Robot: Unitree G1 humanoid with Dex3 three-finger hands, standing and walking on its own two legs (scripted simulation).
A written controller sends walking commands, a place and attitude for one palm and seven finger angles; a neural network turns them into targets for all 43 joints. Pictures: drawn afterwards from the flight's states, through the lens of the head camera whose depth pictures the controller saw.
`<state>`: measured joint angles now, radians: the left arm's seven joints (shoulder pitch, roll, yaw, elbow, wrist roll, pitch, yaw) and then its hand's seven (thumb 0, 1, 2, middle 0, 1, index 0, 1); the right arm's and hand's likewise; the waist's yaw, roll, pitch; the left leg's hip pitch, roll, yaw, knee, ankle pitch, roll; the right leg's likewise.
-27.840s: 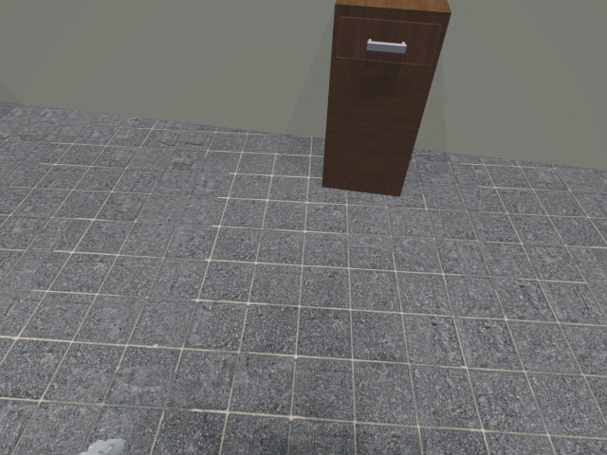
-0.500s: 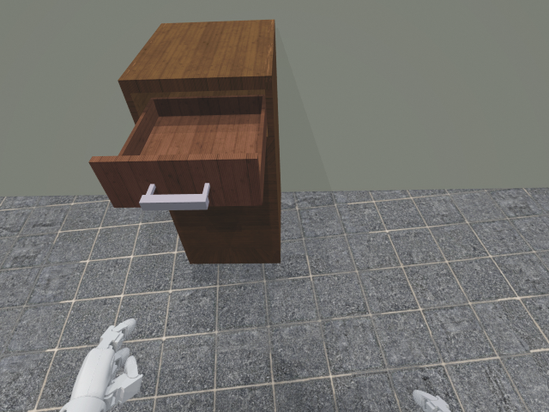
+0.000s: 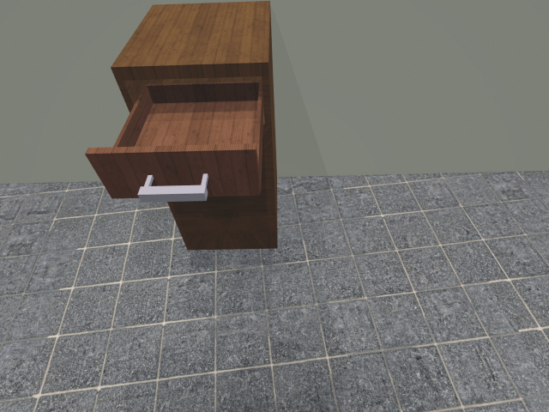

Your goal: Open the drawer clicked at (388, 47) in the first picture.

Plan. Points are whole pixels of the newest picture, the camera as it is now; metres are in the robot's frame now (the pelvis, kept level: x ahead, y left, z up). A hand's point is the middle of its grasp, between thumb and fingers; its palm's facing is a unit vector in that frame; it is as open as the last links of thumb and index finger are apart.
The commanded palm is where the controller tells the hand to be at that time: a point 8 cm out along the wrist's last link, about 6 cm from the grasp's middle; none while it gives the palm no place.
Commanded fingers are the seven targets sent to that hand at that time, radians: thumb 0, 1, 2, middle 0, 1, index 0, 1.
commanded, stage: let the arm hang, fingers relaxed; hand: left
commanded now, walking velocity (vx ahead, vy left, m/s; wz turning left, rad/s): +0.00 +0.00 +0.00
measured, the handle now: (175, 186) +0.55 +0.26 -0.03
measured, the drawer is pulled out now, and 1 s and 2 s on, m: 0.29 0.29 0.29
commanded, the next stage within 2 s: look to check the result in 0.44 s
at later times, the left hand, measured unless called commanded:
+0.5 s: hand out of the picture +0.00 +0.16 -0.17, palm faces +0.02 -0.98 -0.19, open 7.3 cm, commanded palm none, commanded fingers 0.00 0.90 0.90 -0.20 -0.30 -0.20 -0.30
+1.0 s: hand out of the picture +0.02 +0.16 -0.17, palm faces +0.02 -0.98 -0.22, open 7.4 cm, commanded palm none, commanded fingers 0.00 0.90 0.90 -0.20 -0.30 -0.20 -0.30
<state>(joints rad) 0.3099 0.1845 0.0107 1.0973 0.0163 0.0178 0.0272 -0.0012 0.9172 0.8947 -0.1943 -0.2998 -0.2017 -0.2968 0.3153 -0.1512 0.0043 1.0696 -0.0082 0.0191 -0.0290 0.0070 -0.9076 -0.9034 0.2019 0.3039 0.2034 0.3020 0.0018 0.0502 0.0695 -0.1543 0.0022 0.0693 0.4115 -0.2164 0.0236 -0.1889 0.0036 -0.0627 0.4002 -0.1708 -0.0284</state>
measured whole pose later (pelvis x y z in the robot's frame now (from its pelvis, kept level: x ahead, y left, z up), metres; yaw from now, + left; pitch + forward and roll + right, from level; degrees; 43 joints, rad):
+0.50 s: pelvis +0.00 -0.01 +0.00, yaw -1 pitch -2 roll +0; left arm 0.28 0.13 0.01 1.14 0.02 -0.01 0.03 0.00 0.91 0.89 -0.20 -0.30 -0.20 -0.30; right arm 0.33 -0.12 -0.01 1.13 -0.01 0.01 -0.04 0.00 -0.91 -0.90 0.20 0.30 0.20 0.30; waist -0.01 0.02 0.06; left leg -0.14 0.02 0.08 0.39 -0.21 0.01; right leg -0.18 0.02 -0.06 0.39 -0.17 -0.04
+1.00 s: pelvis +0.01 -0.02 +0.00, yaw -1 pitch -2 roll +0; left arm 0.26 0.14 0.01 1.14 0.02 -0.01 0.03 0.00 0.91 0.89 -0.20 -0.30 -0.20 -0.30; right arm 0.29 -0.14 -0.02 1.13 -0.01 0.01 -0.04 0.00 -0.91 -0.90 0.20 0.30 0.20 0.30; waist -0.01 0.03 0.07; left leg -0.12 0.03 0.07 0.38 -0.22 -0.01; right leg -0.16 0.03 -0.06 0.37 -0.18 -0.05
